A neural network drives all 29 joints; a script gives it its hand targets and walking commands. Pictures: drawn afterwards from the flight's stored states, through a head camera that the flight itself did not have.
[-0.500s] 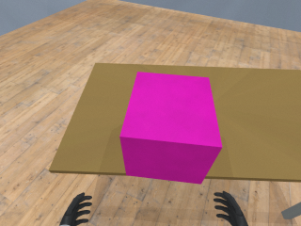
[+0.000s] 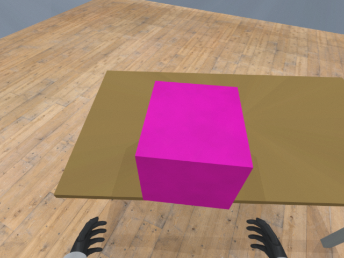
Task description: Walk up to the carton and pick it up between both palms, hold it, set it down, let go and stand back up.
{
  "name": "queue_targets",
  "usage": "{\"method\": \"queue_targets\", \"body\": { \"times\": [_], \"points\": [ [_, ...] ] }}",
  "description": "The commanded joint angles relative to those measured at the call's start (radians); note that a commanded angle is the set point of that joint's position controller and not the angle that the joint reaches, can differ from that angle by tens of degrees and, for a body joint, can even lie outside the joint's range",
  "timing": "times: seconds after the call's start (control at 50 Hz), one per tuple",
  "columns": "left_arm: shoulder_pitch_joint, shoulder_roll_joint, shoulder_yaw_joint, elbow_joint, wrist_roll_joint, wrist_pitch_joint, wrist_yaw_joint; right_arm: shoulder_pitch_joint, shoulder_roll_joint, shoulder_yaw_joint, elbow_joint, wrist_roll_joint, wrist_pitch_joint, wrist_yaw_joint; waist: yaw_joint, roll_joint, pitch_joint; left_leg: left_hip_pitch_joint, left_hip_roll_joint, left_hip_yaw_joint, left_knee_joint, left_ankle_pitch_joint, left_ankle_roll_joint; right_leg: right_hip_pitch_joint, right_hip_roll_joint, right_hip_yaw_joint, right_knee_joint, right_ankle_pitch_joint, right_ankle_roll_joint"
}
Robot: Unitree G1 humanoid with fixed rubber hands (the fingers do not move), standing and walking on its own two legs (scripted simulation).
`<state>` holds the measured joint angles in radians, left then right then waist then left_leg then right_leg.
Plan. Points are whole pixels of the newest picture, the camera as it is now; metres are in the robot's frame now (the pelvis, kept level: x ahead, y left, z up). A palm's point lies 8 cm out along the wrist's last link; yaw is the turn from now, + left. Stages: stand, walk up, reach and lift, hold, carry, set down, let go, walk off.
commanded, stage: let go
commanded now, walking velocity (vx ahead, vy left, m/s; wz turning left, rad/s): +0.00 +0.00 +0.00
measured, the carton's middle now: (190, 142) +0.45 -0.05 -0.03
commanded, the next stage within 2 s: stand in 0.20 s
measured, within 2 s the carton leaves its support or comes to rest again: neither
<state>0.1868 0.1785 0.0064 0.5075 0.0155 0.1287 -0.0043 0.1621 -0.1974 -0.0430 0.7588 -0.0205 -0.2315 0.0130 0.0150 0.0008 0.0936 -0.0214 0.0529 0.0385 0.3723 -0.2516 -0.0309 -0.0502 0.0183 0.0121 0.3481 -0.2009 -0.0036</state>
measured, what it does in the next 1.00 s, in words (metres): shifts its weight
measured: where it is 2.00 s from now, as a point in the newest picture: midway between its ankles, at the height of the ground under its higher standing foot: outside the picture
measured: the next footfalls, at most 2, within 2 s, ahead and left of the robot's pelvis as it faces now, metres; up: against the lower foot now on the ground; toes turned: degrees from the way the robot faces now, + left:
none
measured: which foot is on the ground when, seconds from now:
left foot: down 0.00-1.00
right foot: down 0.00-1.00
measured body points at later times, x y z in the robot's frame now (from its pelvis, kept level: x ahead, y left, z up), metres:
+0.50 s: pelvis -0.02 +0.01 -0.01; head -0.04 +0.02 +0.44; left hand +0.10 +0.28 -0.11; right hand +0.11 -0.26 -0.10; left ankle -0.03 +0.13 -0.75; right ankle +0.00 -0.12 -0.75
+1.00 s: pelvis -0.06 +0.02 -0.01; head -0.07 +0.02 +0.44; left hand +0.00 +0.28 -0.13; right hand +0.03 -0.24 -0.12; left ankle -0.03 +0.13 -0.75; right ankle +0.00 -0.12 -0.75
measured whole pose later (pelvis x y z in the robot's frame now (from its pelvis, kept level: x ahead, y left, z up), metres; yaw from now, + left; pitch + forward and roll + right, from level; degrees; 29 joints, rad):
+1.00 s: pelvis -0.06 +0.02 -0.01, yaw +2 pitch -3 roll +0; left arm 0.37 0.27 0.00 0.74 0.02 -0.02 0.00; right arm 0.35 -0.28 0.00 0.72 -0.01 -0.02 0.01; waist 0.01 -0.01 0.02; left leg -0.24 0.00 0.02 0.51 -0.22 0.01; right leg -0.26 -0.04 0.00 0.50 -0.19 0.03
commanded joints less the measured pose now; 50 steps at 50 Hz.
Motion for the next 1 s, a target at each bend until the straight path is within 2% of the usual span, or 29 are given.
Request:
{"method": "queue_targets", "body": {
  "times": [0.0, 0.06, 0.08, 0.12, 0.14, 0.16, 0.18, 0.2, 0.22, 0.26, 0.4, 0.78, 0.98],
  "points": [
    [-0.055, 0.095, 0.027, -0.103, 0.001, -0.019, 0.005, -0.049, -0.096, -0.033, -0.097, 0.001, -0.016, -0.003, -0.002, 0.004, -0.073, 0.024, -0.056, 0.053, -0.017, 0.290, -0.019, -0.049, 0.014, -0.035, -0.062, 0.158, -0.003],
    [-0.052, 0.091, 0.022, -0.113, -0.006, -0.023, 0.004, -0.041, -0.097, -0.035, -0.110, 0.001, -0.019, -0.004, -0.001, -0.008, -0.089, 0.011, -0.056, 0.055, -0.016, 0.285, -0.020, -0.042, 0.016, -0.039, -0.056, 0.159, 0.000],
    [-0.057, 0.099, 0.025, -0.112, -0.004, -0.026, 0.007, -0.049, -0.101, -0.039, -0.110, 0.002, -0.022, -0.001, 0.006, 0.004, -0.092, 0.005, -0.054, 0.054, -0.015, 0.288, -0.024, -0.043, 0.017, -0.040, -0.049, 0.158, -0.003],
    [-0.059, 0.095, 0.021, -0.104, -0.010, -0.031, 0.006, -0.050, -0.100, -0.039, -0.119, -0.003, -0.022, -0.002, 0.000, -0.013, -0.094, 0.008, -0.058, 0.056, -0.013, 0.276, -0.020, -0.041, 0.013, -0.031, -0.055, 0.165, 0.002],
    [-0.080, 0.080, 0.025, -0.164, -0.029, -0.028, 0.009, -0.052, -0.120, -0.051, -0.180, -0.001, -0.029, -0.004, 0.040, -0.023, -0.107, -0.076, -0.083, 0.061, 0.009, 0.222, -0.019, -0.019, 0.004, -0.026, -0.018, 0.152, 0.002],
    [-0.069, 0.087, 0.014, -0.149, -0.029, -0.018, 0.012, -0.042, -0.113, -0.048, -0.178, 0.001, -0.027, -0.004, 0.020, -0.019, -0.099, -0.079, -0.077, 0.062, -0.007, 0.175, -0.014, -0.022, 0.005, -0.025, -0.014, 0.140, -0.004],
    [-0.067, 0.086, 0.013, -0.145, -0.032, -0.013, 0.014, -0.041, -0.108, -0.048, -0.176, -0.001, -0.021, -0.004, 0.026, -0.019, -0.098, -0.091, -0.074, 0.061, -0.005, 0.172, -0.013, -0.021, 0.006, -0.027, -0.011, 0.125, -0.007],
    [0.081, 0.185, 0.068, 0.010, 0.012, -0.107, 0.028, 0.038, -0.178, -0.041, -0.090, 0.009, 0.091, -0.031, 0.030, 0.015, -0.150, -0.166, 0.029, -0.047, 0.065, 0.313, 0.029, -0.079, -0.079, 0.037, 0.058, 0.290, -0.007],
    [0.109, 0.193, 0.071, 0.025, 0.007, -0.128, 0.023, 0.059, -0.171, -0.038, -0.117, 0.011, 0.132, -0.035, 0.009, 0.005, -0.143, -0.136, 0.038, -0.056, 0.050, 0.238, 0.034, -0.089, -0.094, 0.051, 0.044, 0.251, 0.000],
    [0.059, 0.184, 0.065, 0.012, 0.014, -0.162, 0.020, 0.071, -0.181, -0.036, -0.132, 0.014, 0.157, -0.033, -0.007, -0.007, -0.201, -0.079, 0.062, -0.074, 0.072, 0.344, 0.048, -0.070, -0.111, 0.063, 0.072, 0.342, -0.005],
    [0.056, 0.176, 0.050, 0.057, 0.007, -0.172, 0.009, 0.073, -0.181, -0.020, -0.130, 0.009, 0.180, -0.018, -0.014, 0.003, -0.066, -0.178, 0.046, -0.086, 0.027, 0.166, 0.044, -0.138, -0.104, 0.063, 0.036, 0.198, 0.000],
    [0.156, 0.211, 0.025, 0.152, 0.006, -0.170, 0.008, 0.157, -0.224, 0.004, -0.112, 0.011, 0.188, -0.011, -0.006, 0.020, -0.014, -0.331, 0.040, -0.143, -0.058, -0.204, 0.057, -0.165, -0.091, 0.062, 0.050, -0.086, 0.009],
    [0.194, 0.214, 0.025, 0.170, 0.008, -0.169, 0.007, 0.189, -0.222, 0.006, -0.107, 0.006, 0.195, -0.009, -0.012, 0.010, -0.010, -0.345, 0.031, -0.148, -0.039, -0.260, 0.058, -0.221, -0.088, 0.070, 0.054, -0.170, 0.005]
  ]
}}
